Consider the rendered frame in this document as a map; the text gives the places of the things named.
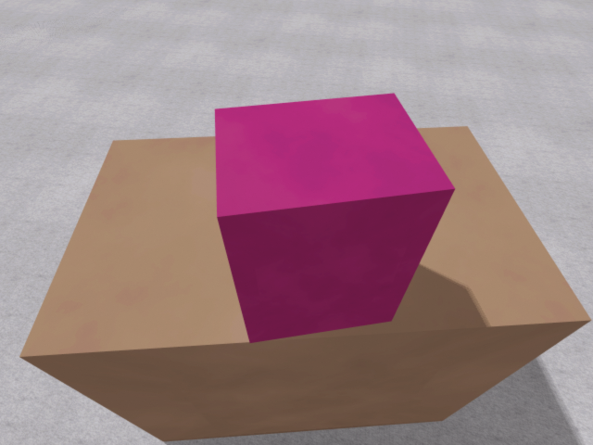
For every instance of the pedestal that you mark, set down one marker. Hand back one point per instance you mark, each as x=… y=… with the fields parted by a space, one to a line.
x=142 y=315

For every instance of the carton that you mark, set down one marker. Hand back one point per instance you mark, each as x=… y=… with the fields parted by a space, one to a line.
x=326 y=208

